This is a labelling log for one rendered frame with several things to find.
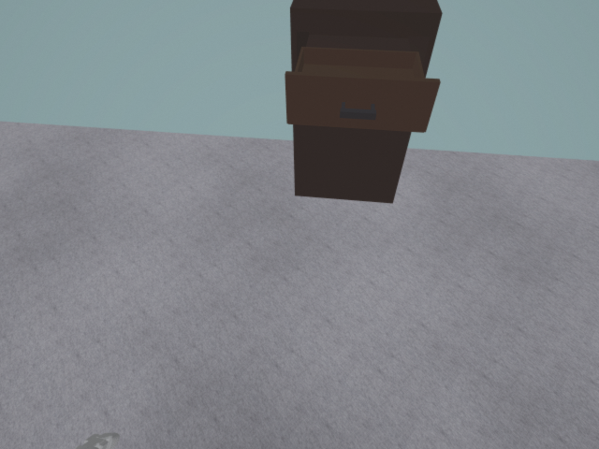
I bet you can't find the drawer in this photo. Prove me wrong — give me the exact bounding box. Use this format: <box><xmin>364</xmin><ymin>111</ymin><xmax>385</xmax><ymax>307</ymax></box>
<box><xmin>285</xmin><ymin>47</ymin><xmax>441</xmax><ymax>133</ymax></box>

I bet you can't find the handle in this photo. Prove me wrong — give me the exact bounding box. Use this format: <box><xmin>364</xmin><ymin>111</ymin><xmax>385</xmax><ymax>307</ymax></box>
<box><xmin>340</xmin><ymin>102</ymin><xmax>376</xmax><ymax>120</ymax></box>

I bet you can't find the cabinet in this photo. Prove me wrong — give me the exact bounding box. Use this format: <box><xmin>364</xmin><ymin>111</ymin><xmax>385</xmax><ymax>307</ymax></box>
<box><xmin>290</xmin><ymin>0</ymin><xmax>443</xmax><ymax>203</ymax></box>

